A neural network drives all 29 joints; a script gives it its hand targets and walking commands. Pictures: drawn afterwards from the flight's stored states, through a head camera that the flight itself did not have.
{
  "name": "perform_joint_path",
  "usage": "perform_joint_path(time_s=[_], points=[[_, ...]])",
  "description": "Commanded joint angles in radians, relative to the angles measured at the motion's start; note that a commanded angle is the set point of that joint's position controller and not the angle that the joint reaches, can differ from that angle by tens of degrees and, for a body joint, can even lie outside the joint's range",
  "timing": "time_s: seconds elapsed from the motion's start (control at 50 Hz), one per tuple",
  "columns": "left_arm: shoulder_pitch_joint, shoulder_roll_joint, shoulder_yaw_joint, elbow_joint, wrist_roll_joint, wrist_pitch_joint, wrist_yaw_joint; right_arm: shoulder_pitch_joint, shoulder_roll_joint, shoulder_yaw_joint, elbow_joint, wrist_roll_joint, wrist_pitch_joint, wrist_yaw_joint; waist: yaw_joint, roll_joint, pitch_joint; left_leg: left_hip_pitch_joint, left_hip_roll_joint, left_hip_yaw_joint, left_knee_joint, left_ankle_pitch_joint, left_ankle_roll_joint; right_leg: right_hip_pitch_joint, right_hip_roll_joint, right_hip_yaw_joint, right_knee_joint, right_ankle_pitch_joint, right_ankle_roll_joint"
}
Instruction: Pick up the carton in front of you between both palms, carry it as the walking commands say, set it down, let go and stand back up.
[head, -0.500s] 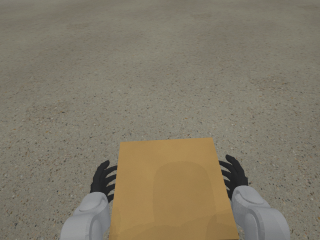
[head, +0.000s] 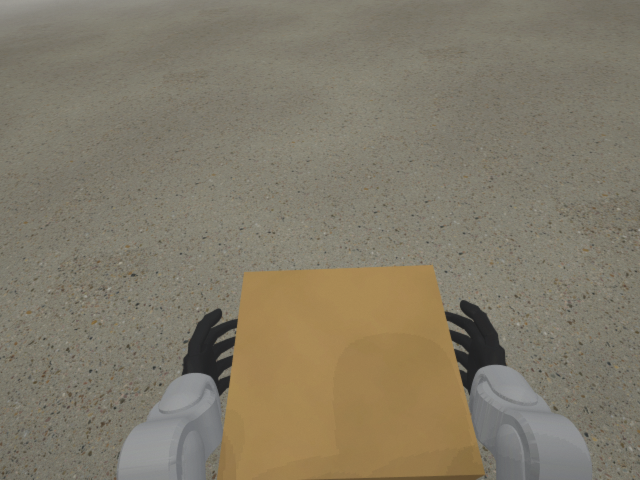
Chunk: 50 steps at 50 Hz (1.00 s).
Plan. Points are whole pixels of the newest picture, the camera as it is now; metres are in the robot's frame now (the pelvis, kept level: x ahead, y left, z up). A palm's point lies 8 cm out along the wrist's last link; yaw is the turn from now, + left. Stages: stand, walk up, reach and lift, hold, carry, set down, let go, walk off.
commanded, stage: carry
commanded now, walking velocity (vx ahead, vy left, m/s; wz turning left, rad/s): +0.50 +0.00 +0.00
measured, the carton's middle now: (342, 396) +0.24 +0.00 +0.03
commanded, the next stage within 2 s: none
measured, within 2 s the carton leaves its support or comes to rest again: neither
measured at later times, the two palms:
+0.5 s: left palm (248, 192) +0.58 +0.15 +0.09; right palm (423, 186) +0.57 -0.15 +0.09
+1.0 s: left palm (265, 131) +0.78 +0.15 +0.10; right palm (409, 122) +0.78 -0.15 +0.10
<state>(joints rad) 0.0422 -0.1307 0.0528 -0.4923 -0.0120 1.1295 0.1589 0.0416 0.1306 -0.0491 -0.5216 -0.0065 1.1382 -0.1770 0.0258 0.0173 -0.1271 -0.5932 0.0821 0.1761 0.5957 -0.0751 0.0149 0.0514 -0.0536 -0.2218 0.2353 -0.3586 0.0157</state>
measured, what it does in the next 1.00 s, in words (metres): walks ahead: left foot, then right foot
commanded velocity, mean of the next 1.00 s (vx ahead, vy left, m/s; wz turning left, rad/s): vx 0.18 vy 0.00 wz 0.00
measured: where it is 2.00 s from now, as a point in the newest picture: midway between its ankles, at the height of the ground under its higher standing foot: (341, 424)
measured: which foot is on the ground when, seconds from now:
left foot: up 0.00-0.06, down 0.08-0.56, up 0.58-0.80, down 0.82-1.00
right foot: down 0.00-0.10, up 0.12-0.52, down 0.54-1.00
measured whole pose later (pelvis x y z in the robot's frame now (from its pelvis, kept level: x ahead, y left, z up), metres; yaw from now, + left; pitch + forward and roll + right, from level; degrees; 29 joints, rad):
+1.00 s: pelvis +0.54 -0.01 +0.00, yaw +1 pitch +4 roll +0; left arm 0.00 -0.13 0.07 -0.47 0.00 1.17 0.15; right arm -0.01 0.13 -0.06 -0.49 -0.02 1.18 -0.16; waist 0.01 0.02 -0.13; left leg -0.23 0.06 0.11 0.46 -0.29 -0.02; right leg -0.25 -0.05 -0.23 0.46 -0.27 -0.03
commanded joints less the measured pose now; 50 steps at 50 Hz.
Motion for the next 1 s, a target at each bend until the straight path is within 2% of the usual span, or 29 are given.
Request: perform_joint_path(time_s=[0.0, 0.02, 0.04, 0.06, 0.08, 0.1, 0.12, 0.16, 0.2, 0.22, 0.32, 0.36, 0.42, 0.46, 0.48, 0.5, 0.52, 0.54, 0.56, 0.58, 0.6, 0.64, 0.72, 0.76, 0.8, 0.84, 0.86, 0.88, 0.98], points=[[-0.327, -0.58, -0.507, -0.094, -0.153, -0.001, -0.027, -0.349, 0.633, 0.536, -0.075, 0.154, -0.007, 0.018, -0.015, -0.216, -0.022, 0.185, -0.063, 0.122, -0.072, -0.022, 0.015, 0.002, -0.171, -0.013, 0.112, 0.749, -0.072], [-0.321, -0.573, -0.51, -0.073, -0.138, 0.0, -0.025, -0.326, 0.63, 0.513, -0.034, 0.144, -0.006, 0.019, -0.043, -0.187, -0.101, 0.399, -0.111, 0.112, -0.109, -0.067, 0.031, -0.059, -0.133, -0.041, 0.304, 0.823, -0.036], [-0.357, -0.565, -0.512, -0.12, -0.13, -0.008, -0.021, -0.342, 0.641, 0.536, -0.053, 0.171, -0.013, 0.026, -0.057, -0.062, -0.154, 0.629, -0.066, 0.032, -0.107, -0.125, 0.054, -0.235, -0.106, -0.018, 0.525, 0.715, -0.021], [-0.359, -0.608, -0.533, -0.136, -0.147, -0.007, -0.02, -0.349, 0.61, 0.542, -0.08, 0.189, -0.024, 0.028, -0.052, 0.193, -0.238, 0.772, 0.213, -0.45, -0.21, -0.153, 0.132, -0.43, -0.007, 0.01, 0.831, 0.357, 0.02], [-0.327, -0.594, -0.536, -0.14, -0.141, -0.008, -0.02, -0.331, 0.635, 0.519, -0.068, 0.181, -0.027, 0.034, -0.048, 0.297, -0.242, 0.879, 0.367, -0.725, -0.327, -0.039, 0.247, -0.682, 0.075, 0.087, 1.037, -0.094, 0.003], [-0.357, -0.618, -0.54, -0.183, -0.157, -0.021, -0.024, -0.317, 0.7, 0.562, -0.087, 0.206, -0.031, 0.046, -0.055, 0.202, -0.251, 0.832, 0.327, -0.657, -0.312, 0.082, 0.217, -0.682, -0.001, 0.211, 1.098, -0.107, -0.029], [-0.348, -0.69, -0.555, -0.157, -0.16, -0.025, -0.032, -0.323, 0.714, 0.571, -0.097, 0.219, -0.039, 0.058, -0.037, 0.148, -0.236, 0.759, 0.295, -0.504, -0.288, 0.14, 0.137, -0.645, -0.046, 0.256, 1.058, -0.047, -0.042], [-0.373, -0.771, -0.585, -0.146, -0.146, -0.046, -0.052, -0.393, 0.805, 0.588, -0.111, 0.213, -0.065, 0.08, -0.035, 0.11, -0.228, 0.647, 0.261, -0.343, -0.323, 0.068, 0.122, -0.639, -0.086, 0.237, 0.945, 0.036, -0.043], [-0.281, -0.768, -0.567, -0.068, -0.115, -0.055, -0.064, -0.349, 0.773, 0.589, -0.078, 0.185, -0.074, 0.088, -0.026, 0.07, -0.208, 0.619, 0.248, -0.287, -0.36, 0.114, 0.113, -0.609, -0.078, 0.186, 0.831, 0.069, -0.039], [-0.286, -0.76, -0.585, -0.089, -0.138, -0.06, -0.069, -0.344, 0.777, 0.61, -0.121, 0.2, -0.075, 0.092, -0.032, 0.012, -0.182, 0.614, 0.244, -0.263, -0.384, 0.08, 0.14, -0.65, -0.065, 0.177, 0.781, 0.065, -0.042], [-0.317, -0.711, -0.607, -0.12, -0.109, -0.058, -0.052, -0.296, 0.714, 0.555, -0.075, 0.176, -0.073, 0.092, -0.041, 0.171, -0.085, 0.661, 0.178, -0.132, -0.45, -0.049, 0.112, -0.719, -0.073, 0.11, 0.483, 0.249, -0.008], [-0.317, -0.692, -0.593, -0.159, -0.144, -0.051, -0.044, -0.275, 0.671, 0.546, -0.094, 0.171, -0.061, 0.072, -0.048, 0.115, -0.04, 0.634, 0.136, -0.074, -0.426, 0.167, 0.117, -0.697, -0.038, 0.038, 0.382, 0.285, -0.012], [-0.313, -0.587, -0.569, -0.161, -0.152, -0.028, -0.023, -0.248, 0.597, 0.521, -0.117, 0.157, -0.049, 0.038, -0.046, 0.119, -0.018, 0.673, 0.137, -0.021, -0.324, 0.482, 0.084, -0.594, 0.004, -0.025, 0.28, 0.314, -0.018], [-0.293, -0.56, -0.559, -0.186, -0.154, -0.015, -0.01, -0.285, 0.559, 0.524, -0.14, 0.162, -0.032, 0.017, -0.019, 0.189, -0.057, 0.603, 0.114, 0.058, -0.179, 0.565, 0.031, -0.376, 0.049, -0.046, 0.225, 0.419, -0.036], [-0.292, -0.537, -0.536, -0.167, -0.142, -0.003, 0.0, -0.286, 0.548, 0.518, -0.142, 0.171, -0.021, 0.012, -0.014, 0.105, -0.089, 0.534, 0.081, 0.068, -0.066, 0.559, -0.001, -0.226, 0.066, -0.06, 0.158, 0.473, -0.047], [-0.272, -0.507, -0.503, -0.126, -0.123, 0.005, 0.006, -0.283, 0.509, 0.526, -0.132, 0.151, -0.007, 0.004, -0.007, 0.024, -0.174, 0.42, 0.042, 0.071, 0.084, 0.374, -0.046, -0.037, -0.013, 0.012, 0.193, 0.66, -0.063], [-0.263, -0.487, -0.485, -0.12, -0.126, 0.012, 0.01, -0.312, 0.494, 0.515, -0.156, 0.164, 0.002, -0.002, -0.001, -0.134, -0.197, 0.195, -0.024, 0.056, 0.277, -0.006, -0.058, 0.152, -0.192, 0.23, 0.228, 0.853, -0.118], [-0.227, -0.466, -0.469, -0.126, -0.124, 0.014, 0.01, -0.295, 0.52, 0.552, -0.144, 0.176, 0.018, 0.001, -0.008, -0.299, -0.228, 0.122, -0.112, 0.005, 0.491, -0.431, -0.064, 0.163, -0.355, 0.497, 0.105, 1.084, -0.223], [-0.289, -0.514, -0.481, -0.167, -0.16, 0.016, 0.005, -0.321, 0.564, 0.563, -0.167, 0.208, 0.01, 0.01, -0.015, -0.242, -0.289, 0.133, -0.055, -0.14, 0.571, -0.445, -0.026, 0.152, -0.386, 0.484, 0.098, 0.944, -0.216], [-0.309, -0.58, -0.505, -0.14, -0.171, 0.013, -0.005, -0.335, 0.598, 0.543, -0.136, 0.193, 0.009, 0.016, -0.014, -0.159, -0.29, 0.153, -0.005, -0.156, 0.53, -0.449, -0.023, 0.099, -0.384, 0.399, 0.081, 0.805, -0.197], [-0.278, -0.627, -0.512, -0.171, -0.177, -0.002, -0.023, -0.366, 0.664, 0.598, -0.19, 0.228, 0.001, 0.031, -0.016, -0.123, -0.297, 0.194, 0.018, -0.184, 0.42, -0.415, -0.011, 0.021, -0.302, 0.343, 0.057, 0.727, -0.16], [-0.369, -0.717, -0.553, -0.181, -0.197, -0.024, -0.048, -0.387, 0.751, 0.589, -0.159, 0.215, -0.022, 0.044, -0.021, -0.147, -0.293, 0.248, 0.012, -0.145, 0.238, -0.372, -0.008, -0.062, -0.243, 0.174, 0.055, 0.784, -0.144], [-0.334, -0.728, -0.549, -0.159, -0.184, -0.035, -0.055, -0.322, 0.731, 0.598, -0.149, 0.198, -0.039, 0.053, -0.013, -0.163, -0.316, 0.309, -0.026, -0.114, -0.041, -0.344, -0.027, -0.058, -0.242, 0.145, 0.091, 0.719, -0.169], [-0.304, -0.656, -0.543, -0.189, -0.167, -0.027, -0.056, -0.325, 0.744, 0.589, -0.137, 0.194, -0.033, 0.044, -0.032, -0.099, -0.308, 0.395, -0.017, -0.063, -0.218, -0.109, -0.036, -0.066, -0.19, 0.1, 0.136, 0.636, -0.121], [-0.328, -0.64, -0.547, -0.153, -0.166, -0.004, -0.054, -0.303, 0.665, 0.577, -0.144, 0.17, -0.013, 0.039, -0.026, -0.096, -0.246, 0.461, 0.055, -0.1, -0.247, 0.059, -0.037, -0.173, -0.157, 0.065, 0.153, 0.435, -0.056], [-0.365, -0.621, -0.551, -0.147, -0.149, 0.012, -0.052, -0.372, 0.652, 0.564, -0.143, 0.159, 0.006, 0.043, -0.015, -0.017, -0.164, 0.406, 0.11, -0.152, -0.21, 0.078, -0.027, -0.238, -0.129, 0.095, 0.124, 0.274, -0.013], [-0.343, -0.622, -0.531, -0.077, -0.135, 0.024, -0.048, -0.377, 0.618, 0.54, -0.087, 0.142, 0.018, 0.037, -0.012, 0.041, -0.15, 0.37, 0.108, -0.128, -0.175, 0.05, -0.019, -0.212, -0.123, 0.106, 0.113, 0.319, -0.018], [-0.382, -0.607, -0.515, -0.101, -0.159, 0.026, -0.047, -0.373, 0.621, 0.537, -0.074, 0.149, 0.025, 0.038, -0.019, -0.023, -0.128, 0.396, 0.099, -0.125, -0.182, 0.114, -0.035, -0.226, -0.134, 0.097, 0.16, 0.436, -0.021], [-0.403, -0.585, -0.52, -0.09, -0.142, 0.036, -0.028, -0.376, 0.645, 0.508, -0.027, 0.165, 0.027, 0.035, -0.025, 0.02, -0.148, 0.433, 0.102, -0.13, -0.146, 0.322, -0.026, -0.209, -0.137, 0.099, 0.243, 0.566, -0.019]])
